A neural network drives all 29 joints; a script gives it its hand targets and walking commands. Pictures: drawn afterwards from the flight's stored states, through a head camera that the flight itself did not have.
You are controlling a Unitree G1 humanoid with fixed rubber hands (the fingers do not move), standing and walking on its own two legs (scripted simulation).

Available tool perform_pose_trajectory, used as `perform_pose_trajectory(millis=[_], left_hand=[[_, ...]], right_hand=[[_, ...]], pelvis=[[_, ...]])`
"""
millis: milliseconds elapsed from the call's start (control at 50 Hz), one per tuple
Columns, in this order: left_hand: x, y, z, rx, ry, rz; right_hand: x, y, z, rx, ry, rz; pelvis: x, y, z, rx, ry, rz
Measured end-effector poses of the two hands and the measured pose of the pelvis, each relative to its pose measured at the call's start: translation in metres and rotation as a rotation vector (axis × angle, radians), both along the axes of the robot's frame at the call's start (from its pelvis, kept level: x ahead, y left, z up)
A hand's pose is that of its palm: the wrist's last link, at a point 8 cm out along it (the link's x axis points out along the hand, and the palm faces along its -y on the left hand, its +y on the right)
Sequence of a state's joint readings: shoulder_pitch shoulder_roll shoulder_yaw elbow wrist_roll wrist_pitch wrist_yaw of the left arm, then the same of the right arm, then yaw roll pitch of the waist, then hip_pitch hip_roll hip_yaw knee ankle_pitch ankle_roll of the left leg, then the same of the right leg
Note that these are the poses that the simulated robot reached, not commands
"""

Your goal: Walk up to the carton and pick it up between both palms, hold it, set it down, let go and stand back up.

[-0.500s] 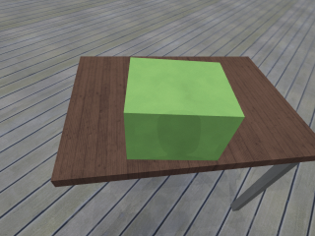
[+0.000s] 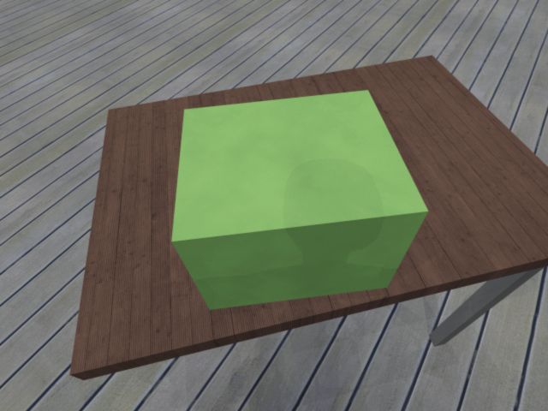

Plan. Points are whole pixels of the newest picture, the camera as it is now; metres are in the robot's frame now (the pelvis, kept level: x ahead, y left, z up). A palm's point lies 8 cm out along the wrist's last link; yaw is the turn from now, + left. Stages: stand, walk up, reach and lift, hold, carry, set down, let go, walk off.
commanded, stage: walk up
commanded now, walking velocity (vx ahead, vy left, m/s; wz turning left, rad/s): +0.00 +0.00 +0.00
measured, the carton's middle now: (288, 200) +0.40 -0.03 +0.06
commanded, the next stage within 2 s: stand in 1.74 s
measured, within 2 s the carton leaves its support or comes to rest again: neither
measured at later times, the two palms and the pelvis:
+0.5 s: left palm out of the picture +0.00 +0.22 -0.14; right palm out of the picture -0.04 -0.25 -0.13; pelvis +0.00 -0.02 +0.00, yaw +0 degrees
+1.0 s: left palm out of the picture +0.03 +0.15 -0.10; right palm out of the picture +0.02 -0.35 -0.16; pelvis -0.01 -0.10 +0.01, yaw +0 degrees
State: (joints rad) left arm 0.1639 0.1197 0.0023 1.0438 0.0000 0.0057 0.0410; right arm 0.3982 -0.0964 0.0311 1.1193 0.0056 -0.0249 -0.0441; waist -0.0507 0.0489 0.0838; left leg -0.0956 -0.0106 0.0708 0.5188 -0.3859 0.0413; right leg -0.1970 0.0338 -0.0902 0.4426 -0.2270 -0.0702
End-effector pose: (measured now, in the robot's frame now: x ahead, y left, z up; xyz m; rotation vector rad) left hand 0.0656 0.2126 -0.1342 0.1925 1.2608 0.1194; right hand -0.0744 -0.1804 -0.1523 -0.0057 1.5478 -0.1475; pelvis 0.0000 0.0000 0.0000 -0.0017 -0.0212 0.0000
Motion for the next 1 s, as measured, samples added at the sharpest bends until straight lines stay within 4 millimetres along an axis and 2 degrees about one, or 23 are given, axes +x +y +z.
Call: perform_pose_trajectory(millis=[100, 200, 360, 440, 500, 580, 660, 720, 780, 840, 920, 1000], left_hand=[[0.0, -0.006, -0.001, 0.009, -0.03, 0.031], [-0.014, 0.0, -0.002, -0.004, 0.0, 0.062], [-0.058, 0.003, -0.007, -0.018, 0.121, 0.094], [-0.073, 0.011, -0.013, 0.007, 0.209, 0.08], [-0.065, 0.012, -0.01, 0.027, 0.204, 0.073], [-0.037, 0.0, -0.007, 0.043, 0.122, 0.062], [-0.008, -0.031, -0.011, 0.058, 0.036, 0.033], [0.003, -0.065, -0.004, 0.053, -0.005, 0.016], [0.001, -0.092, 0.007, 0.035, -0.006, -0.001], [0.002, -0.099, 0.016, 0.052, -0.016, 0.007], [-0.006, -0.09, 0.026, 0.085, -0.054, 0.046], [-0.038, -0.067, 0.032, 0.135, -0.005, 0.082]], right_hand=[[0.032, -0.017, -0.005, -0.025, -0.051, 0.044], [0.05, -0.026, -0.001, -0.054, -0.083, 0.059], [0.053, -0.029, 0.005, -0.074, -0.073, 0.066], [0.046, -0.047, 0.01, -0.132, -0.082, 0.032], [0.032, -0.071, 0.018, -0.183, -0.051, 0.013], [0.021, -0.106, 0.022, -0.213, -0.003, 0.013], [0.027, -0.138, 0.004, -0.187, -0.011, 0.0], [0.035, -0.152, -0.011, -0.137, -0.016, 0.009], [0.049, -0.157, -0.009, -0.101, -0.039, -0.004], [0.06, -0.158, -0.005, -0.079, -0.066, 0.005], [0.071, -0.165, -0.007, -0.072, -0.064, 0.059], [0.092, -0.17, -0.007, -0.08, -0.12, 0.094]], pelvis=[[0.002, -0.004, -0.001, -0.007, -0.012, 0.009], [0.006, -0.004, 0.001, 0.0, -0.012, 0.006], [0.006, -0.002, 0.003, 0.004, -0.01, -0.001], [0.002, -0.011, -0.001, 0.002, -0.002, -0.002], [0.002, -0.024, 0.002, -0.019, 0.01, 0.0], [0.002, -0.047, 0.0, -0.017, 0.027, -0.009], [0.005, -0.076, -0.012, 0.02, 0.024, -0.029], [0.006, -0.091, -0.013, -0.006, 0.002, -0.006], [0.009, -0.1, -0.002, 0.026, 0.007, -0.023], [0.01, -0.107, 0.004, 0.031, 0.009, -0.009], [0.003, -0.106, 0.006, 0.046, 0.007, 0.001], [-0.006, -0.097, 0.007, 0.057, 0.012, 0.004]])
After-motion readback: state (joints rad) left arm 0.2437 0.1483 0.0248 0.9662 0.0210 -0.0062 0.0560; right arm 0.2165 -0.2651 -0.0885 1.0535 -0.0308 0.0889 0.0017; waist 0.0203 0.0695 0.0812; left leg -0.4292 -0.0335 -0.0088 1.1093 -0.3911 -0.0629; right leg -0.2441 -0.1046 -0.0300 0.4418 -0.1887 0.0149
